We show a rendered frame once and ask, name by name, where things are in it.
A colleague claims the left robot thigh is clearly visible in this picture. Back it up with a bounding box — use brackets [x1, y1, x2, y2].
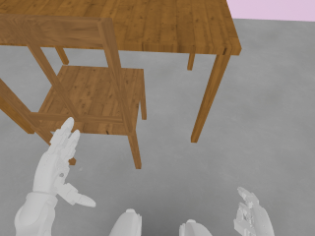
[109, 212, 142, 236]

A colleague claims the right robot hand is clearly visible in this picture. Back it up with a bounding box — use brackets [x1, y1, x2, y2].
[233, 187, 275, 236]

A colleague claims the robot left forearm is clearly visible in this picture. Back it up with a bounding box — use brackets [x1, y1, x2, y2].
[14, 191, 58, 236]

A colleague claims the right robot thigh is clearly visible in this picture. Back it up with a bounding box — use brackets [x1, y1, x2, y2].
[179, 222, 212, 236]

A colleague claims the table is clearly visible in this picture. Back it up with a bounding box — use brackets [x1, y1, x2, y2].
[0, 0, 242, 143]

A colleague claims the left robot hand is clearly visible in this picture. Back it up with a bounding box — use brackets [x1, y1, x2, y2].
[32, 117, 96, 207]

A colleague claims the chair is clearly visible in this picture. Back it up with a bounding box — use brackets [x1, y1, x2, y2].
[0, 13, 147, 169]

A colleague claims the robot thigh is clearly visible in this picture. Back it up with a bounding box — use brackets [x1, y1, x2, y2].
[109, 212, 142, 236]
[179, 222, 212, 236]

